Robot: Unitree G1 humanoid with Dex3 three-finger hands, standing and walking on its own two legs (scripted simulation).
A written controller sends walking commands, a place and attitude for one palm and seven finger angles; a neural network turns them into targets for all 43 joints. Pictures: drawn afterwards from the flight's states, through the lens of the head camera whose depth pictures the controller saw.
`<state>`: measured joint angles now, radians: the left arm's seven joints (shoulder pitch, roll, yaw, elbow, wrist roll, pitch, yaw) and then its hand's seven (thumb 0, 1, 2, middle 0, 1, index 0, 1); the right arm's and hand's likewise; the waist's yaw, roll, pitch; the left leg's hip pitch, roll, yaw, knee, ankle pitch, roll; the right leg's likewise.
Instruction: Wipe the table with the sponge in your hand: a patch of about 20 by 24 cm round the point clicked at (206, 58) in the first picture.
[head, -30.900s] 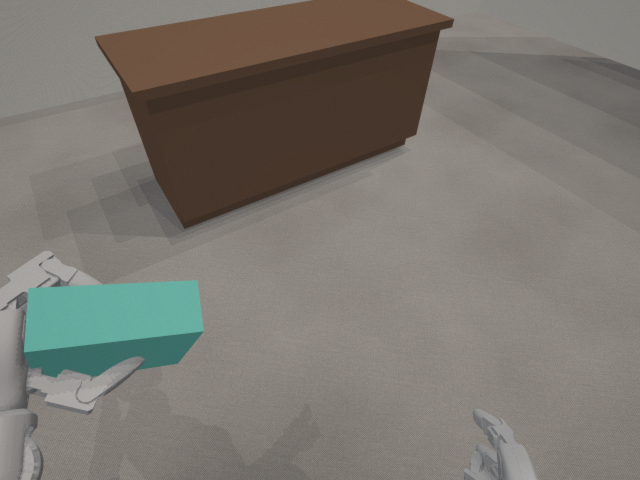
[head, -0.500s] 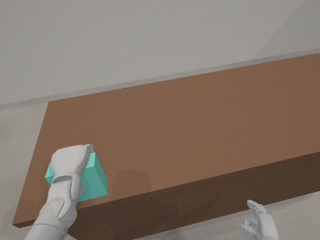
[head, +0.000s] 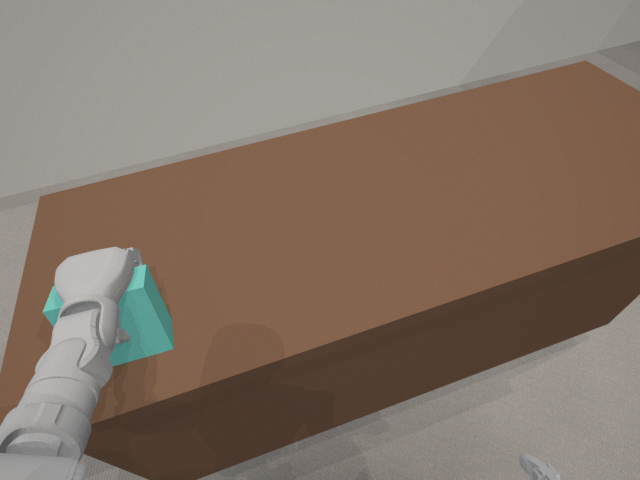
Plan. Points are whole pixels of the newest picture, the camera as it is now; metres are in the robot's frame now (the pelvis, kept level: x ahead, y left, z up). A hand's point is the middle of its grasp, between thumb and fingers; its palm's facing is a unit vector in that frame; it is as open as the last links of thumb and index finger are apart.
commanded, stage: wipe forward along the first lane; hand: left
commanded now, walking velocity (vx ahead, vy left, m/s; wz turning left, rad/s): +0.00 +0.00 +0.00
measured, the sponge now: (122, 329) +0.31 +0.33 -0.02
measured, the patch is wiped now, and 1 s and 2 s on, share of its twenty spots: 0.15 0.25 0.35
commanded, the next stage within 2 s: slide across to the middle lane in 0.84 s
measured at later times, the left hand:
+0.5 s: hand (114, 275) +0.37 +0.34 +0.03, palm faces -0.15 +0.06 -0.99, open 9.7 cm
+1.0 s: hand (112, 246) +0.42 +0.37 +0.03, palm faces -0.19 +0.05 -0.98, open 9.7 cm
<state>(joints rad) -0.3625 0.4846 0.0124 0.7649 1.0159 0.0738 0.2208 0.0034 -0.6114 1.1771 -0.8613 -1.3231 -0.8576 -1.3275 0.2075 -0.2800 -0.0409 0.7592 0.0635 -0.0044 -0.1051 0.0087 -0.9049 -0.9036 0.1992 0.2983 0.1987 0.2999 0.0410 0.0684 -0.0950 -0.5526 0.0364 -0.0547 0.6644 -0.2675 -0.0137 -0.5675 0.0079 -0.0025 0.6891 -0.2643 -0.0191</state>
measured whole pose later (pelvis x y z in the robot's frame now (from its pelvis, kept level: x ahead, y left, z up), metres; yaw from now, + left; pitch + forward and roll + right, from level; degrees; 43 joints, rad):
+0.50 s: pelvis -0.01 -0.01 -0.01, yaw -1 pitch +13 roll +0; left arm -0.56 0.60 0.05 1.01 1.04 0.04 0.25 0.01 -0.61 1.18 -0.87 -1.32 -0.86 -1.33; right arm 0.24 -0.28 -0.02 0.75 0.07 -0.02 -0.09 0.01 -0.90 -0.90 0.20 0.30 0.20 0.30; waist -0.01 0.06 -0.12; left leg -0.71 0.03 -0.10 0.77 -0.30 0.00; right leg -0.72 0.04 0.00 0.76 -0.27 -0.03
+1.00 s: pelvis +0.00 +0.01 -0.02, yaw -2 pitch +17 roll -1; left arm -0.71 0.72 0.08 1.12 1.07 0.02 0.19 0.01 -0.61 1.17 -0.86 -1.33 -0.86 -1.34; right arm 0.29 -0.29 -0.01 0.75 0.06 0.00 -0.08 0.01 -0.90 -0.90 0.20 0.30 0.20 0.30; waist -0.06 0.05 -0.13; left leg -0.80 0.04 -0.10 0.82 -0.32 -0.02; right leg -0.79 0.05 0.00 0.77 -0.28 -0.02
